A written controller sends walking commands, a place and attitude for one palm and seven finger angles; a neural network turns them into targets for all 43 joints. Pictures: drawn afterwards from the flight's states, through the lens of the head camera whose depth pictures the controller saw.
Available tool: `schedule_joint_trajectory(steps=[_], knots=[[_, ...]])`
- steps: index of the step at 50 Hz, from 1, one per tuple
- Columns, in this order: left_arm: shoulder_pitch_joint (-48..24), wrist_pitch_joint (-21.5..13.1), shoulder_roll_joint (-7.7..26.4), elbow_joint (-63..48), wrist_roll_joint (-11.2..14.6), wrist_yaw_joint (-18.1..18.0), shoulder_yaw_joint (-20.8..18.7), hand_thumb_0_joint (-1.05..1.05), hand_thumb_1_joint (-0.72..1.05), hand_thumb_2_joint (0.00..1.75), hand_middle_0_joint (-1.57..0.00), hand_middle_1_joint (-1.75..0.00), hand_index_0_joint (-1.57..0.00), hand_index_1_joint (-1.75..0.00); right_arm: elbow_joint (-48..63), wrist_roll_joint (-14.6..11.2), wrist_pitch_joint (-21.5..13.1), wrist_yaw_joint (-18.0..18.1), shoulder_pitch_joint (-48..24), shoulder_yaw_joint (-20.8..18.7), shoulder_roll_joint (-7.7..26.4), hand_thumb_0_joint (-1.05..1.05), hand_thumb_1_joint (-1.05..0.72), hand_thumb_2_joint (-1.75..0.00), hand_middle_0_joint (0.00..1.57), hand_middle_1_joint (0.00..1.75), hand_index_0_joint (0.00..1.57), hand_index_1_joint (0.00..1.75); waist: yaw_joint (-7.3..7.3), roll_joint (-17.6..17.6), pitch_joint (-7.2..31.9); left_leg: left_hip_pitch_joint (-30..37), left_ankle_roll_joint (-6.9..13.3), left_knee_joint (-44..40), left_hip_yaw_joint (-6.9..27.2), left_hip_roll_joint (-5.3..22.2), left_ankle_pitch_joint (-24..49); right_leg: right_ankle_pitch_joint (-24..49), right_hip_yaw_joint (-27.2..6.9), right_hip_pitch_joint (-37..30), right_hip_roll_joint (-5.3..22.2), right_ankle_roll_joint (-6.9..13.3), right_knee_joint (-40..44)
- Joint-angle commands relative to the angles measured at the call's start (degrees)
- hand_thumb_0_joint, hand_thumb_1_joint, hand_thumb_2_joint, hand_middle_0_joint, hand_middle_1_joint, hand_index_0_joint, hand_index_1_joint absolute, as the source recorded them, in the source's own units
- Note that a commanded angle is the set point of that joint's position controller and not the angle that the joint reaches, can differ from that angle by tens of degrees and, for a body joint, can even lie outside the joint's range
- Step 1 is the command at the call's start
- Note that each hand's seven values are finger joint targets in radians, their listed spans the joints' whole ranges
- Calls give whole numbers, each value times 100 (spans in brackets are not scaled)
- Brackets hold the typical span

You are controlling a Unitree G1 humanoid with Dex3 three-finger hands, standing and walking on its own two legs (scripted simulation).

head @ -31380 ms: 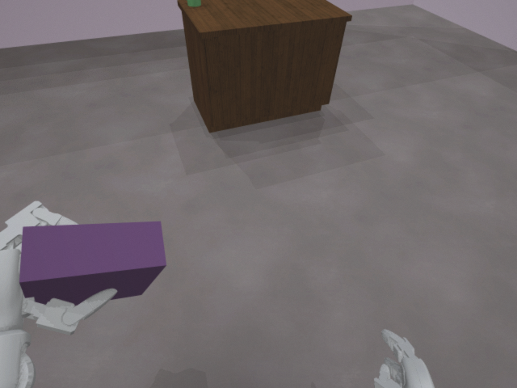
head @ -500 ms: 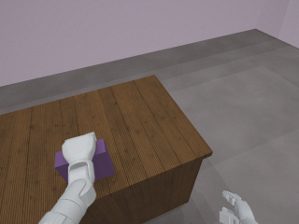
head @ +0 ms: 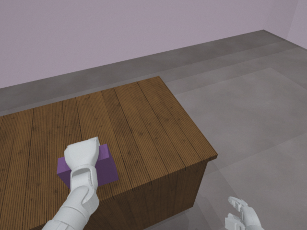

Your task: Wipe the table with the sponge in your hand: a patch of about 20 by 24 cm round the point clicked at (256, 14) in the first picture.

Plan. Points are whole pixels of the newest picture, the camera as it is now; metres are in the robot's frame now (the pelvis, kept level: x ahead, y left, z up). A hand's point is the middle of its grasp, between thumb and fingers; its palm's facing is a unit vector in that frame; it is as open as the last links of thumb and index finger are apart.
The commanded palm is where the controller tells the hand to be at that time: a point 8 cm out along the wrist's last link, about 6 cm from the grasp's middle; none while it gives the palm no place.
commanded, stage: wipe back along the third lane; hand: left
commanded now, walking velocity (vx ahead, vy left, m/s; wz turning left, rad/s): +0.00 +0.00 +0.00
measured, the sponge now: (92, 173) +0.29 +0.24 -0.06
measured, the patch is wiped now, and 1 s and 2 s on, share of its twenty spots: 0.95 0.95 0.95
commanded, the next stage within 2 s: slide back across to the middle lane in 0.12 s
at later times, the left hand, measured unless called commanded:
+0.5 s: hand (84, 165) +0.28 +0.24 +0.00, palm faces -0.04 -0.08 -1.00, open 9.8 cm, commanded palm +0.24 +0.24 +0.04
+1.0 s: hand (65, 174) +0.25 +0.29 +0.00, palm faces -0.07 -0.09 -0.99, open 9.8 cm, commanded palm +0.22 +0.29 +0.04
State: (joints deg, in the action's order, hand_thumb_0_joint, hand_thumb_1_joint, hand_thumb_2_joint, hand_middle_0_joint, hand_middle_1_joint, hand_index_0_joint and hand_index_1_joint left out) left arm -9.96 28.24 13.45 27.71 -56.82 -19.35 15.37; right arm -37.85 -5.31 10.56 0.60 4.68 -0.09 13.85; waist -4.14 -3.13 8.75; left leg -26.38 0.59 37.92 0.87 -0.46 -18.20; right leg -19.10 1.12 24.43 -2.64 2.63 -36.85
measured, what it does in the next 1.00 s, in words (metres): stands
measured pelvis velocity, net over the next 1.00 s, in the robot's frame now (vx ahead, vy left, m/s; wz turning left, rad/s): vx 0.01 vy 0.00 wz -0.01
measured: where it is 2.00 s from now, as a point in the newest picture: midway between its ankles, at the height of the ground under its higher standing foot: outside the picture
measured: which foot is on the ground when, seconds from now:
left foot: down 0.00-1.00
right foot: down 0.00-1.00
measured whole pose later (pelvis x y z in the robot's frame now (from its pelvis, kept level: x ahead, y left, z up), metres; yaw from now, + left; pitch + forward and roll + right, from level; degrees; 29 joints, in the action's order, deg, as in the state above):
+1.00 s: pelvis +0.01 +0.00 +0.01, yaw -1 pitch +5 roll -1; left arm 3.0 19.0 19.7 18.2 -55.7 -15.7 5.5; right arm -37.7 -4.5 6.3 1.7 4.4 -1.0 14.3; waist -4.8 -3.5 6.8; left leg -21.5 0.7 34.3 0.4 -0.1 -17.6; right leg -17.9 0.4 19.5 -3.1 2.6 -32.7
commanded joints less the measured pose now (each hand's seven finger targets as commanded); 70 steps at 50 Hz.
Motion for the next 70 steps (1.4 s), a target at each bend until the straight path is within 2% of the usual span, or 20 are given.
schedule_joint_trajectory(steps=[1, 2, 6, 8, 11, 13, 16, 19, 21, 23, 26, 30, 36, 37, 47, 51, 53, 57, 61, 70], knots=[[-381, 26, 390, -30, 192, 175, -311, 0, 10, 130, -120, -160, -120, -160, 880, 3, -297, 36, -939, -208, 705, 0, -90, -90, 20, 30, 20, 30, 55, 877, 555, 251, 136, -388, 103, -180, 803, 1537, -373, -370, 21, 164, 637], [-461, 39, 148, -41, 176, 188, -36, 0, 10, 130, -120, -160, -120, -160, 895, -2, -298, 31, -922, -203, 673, 0, -90, -90, 20, 30, 20, 30, 121, 774, 540, 296, 146, -367, 67, -182, 811, 1496, -284, -336, 36, 148, 600], [-535, 31, 233, 50, 193, 190, -167, 0, 10, 130, -120, -160, -120, -160, 892, -8, -320, 37, -913, -220, 686, 0, -90, -90, 20, 30, 20, 30, 63, 840, 531, 267, 147, -414, 105, -166, 652, 1158, -288, -229, 1, 169, 664], [-646, 9, 87, 84, 205, 201, 27, 0, 10, 130, -120, -160, -120, -160, 894, -9, -327, 49, -881, -208, 674, 0, -90, -90, 20, 30, 20, 30, 154, 911, 513, 265, 161, -387, 70, -165, 584, 1080, -243, -195, 23, 128, 680], [-647, -27, 425, 203, 200, 180, -356, 0, 10, 130, -120, -160, -120, -160, 846, 5, -343, 76, -849, -223, 721, 0, -90, -90, 20, 30, 20, 30, 69, 910, 582, 197, 146, -401, 96, -171, 560, 1071, -342, -239, 5, 156, 679], [-518, -78, 303, -57, 214, 182, -228, 0, 10, 130, -120, -160, -120, -160, 921, 2, -353, 69, -869, -226, 671, 0, -90, -90, 20, 30, 20, 30, 56, 826, 738, 310, 166, -387, 57, -179, 706, 1268, -288, -399, 31, 134, 645], [-346, -95, 790, -228, 229, 141, -736, 0, 10, 130, -120, -160, -120, -160, 920, 4, -363, 86, -926, -230, 705, 0, -90, -90, 20, 30, 20, 30, -59, 764, 783, 345, 160, -457, 100, -181, 783, 1373, -393, -567, 15, 155, 691], [-283, -71, 666, -465, 231, 138, -582, 0, 10, 130, -120, -160, -120, -160, 973, -2, -384, 83, -965, -221, 657, 0, -90, -90, 20, 30, 20, 30, -10, 747, 650, 440, 180, -507, 64, -182, 775, 1279, -323, -596, 30, 115, 762], [-120, -50, 964, -618, 239, 139, -870, 0, 10, 130, -120, -160, -120, -160, 991, 8, -403, 87, -1052, -212, 679, 0, -90, -90, 20, 30, 20, 30, -126, 594, 690, 490, 175, -568, 98, -203, 820, 1356, -409, -717, 22, 145, 815], [-208, -51, 1046, -675, 217, 156, -889, 0, 10, 130, -120, -160, -120, -160, 955, 4, -408, 113, -1022, -195, 676, 0, -90, -90, 20, 30, 20, 30, -38, 736, 596, 518, 191, -596, 72, -206, 799, 1346, -416, -766, 30, 109, 871], [112, -75, 1244, -852, 196, 224, -1094, 0, 10, 130, -120, -160, -120, -160, 974, 19, -464, 123, -1085, -203, 695, 0, -90, -90, 20, 30, 20, 30, -141, 593, 613, 649, 191, -650, 96, -228, 945, 1525, -491, -890, 22, 146, 919], [260, -209, 1061, -955, 147, 336, -877, 0, 10, 130, -120, -160, -120, -160, 957, 23, -521, 108, -1058, -201, 664, 0, -90, -90, 20, 30, 20, 30, -37, 654, 429, 750, 207, -656, 89, -221, 1046, 1704, -480, -840, 37, 140, 959], [680, -523, 1537, -1137, 186, 379, -1432, 0, 10, 130, -120, -160, -120, -160, 925, 64, -620, 125, -1001, -240, 708, 0, -90, -90, 20, 30, 20, 30, -146, 638, 518, 789, 200, -638, 98, -244, 1247, 2250, -616, -1052, 48, 156, 929], [587, -560, 1446, -1158, 150, 375, -1310, 0, 10, 130, -120, -160, -120, -160, 909, 78, -621, 130, -960, -237, 695, 0, -90, -90, 20, 30, 20, 30, -64, 621, 476, 773, 204, -628, 67, -242, 1241, 2237, -553, -1014, 54, 135, 896], [1018, -862, 1504, -1373, 145, 353, -1469, 0, 10, 130, -120, -160, -120, -160, 925, 112, -729, 120, -891, -309, 706, 0, -90, -90, 20, 30, 20, 30, -103, 571, 677, 835, 218, -552, 74, -224, 1481, 2595, -499, -1055, 66, 143, 793], [493, -865, 1797, -1124, 104, 322, -1678, 0, 10, 130, -120, -160, -120, -160, 793, 105, -713, 164, -838, -308, 770, 0, -90, -90, 20, 30, 20, 30, -14, 675, 365, 676, 218, -573, 146, -217, 1211, 2032, -526, -735, 16, 145, 894], [268, -879, 1606, -927, 54, 337, -1448, 0, 10, 130, -120, -160, -120, -160, 776, 99, -715, 188, -770, -300, 745, 0, -90, -90, 20, 30, 20, 30, 54, 620, 279, 611, 226, -549, 112, -216, 1046, 1732, -419, -566, 33, 119, 896], [-88, -984, 1631, -660, -105, 345, -1403, 0, 10, 130, -120, -160, -120, -160, 736, 115, -723, 217, -618, -337, 764, 0, -90, -90, 20, 30, 20, 30, 71, 407, 534, 607, 230, -455, 110, -198, 1024, 1504, -328, -412, 9, 159, 755], [-322, -1071, 1754, -284, -52, 368, -1540, 0, 10, 130, -120, -160, -120, -160, 687, 99, -705, 224, -494, -345, 820, 0, -90, -90, 20, 30, 20, 30, 122, 756, 612, 347, 223, -353, 149, -188, 918, 1547, -373, -332, -3, 143, 690], [-1021, -1240, 1820, 524, -120, 309, -1451, 0, 10, 130, -120, -160, -120, -160, 674, 73, -642, 261, -228, -330, 846, 0, -90, -90, 20, 30, 20, 30, 269, 665, 518, -156, 228, -161, 120, -154, 379, 683, -247, 229, 5, 88, 580]])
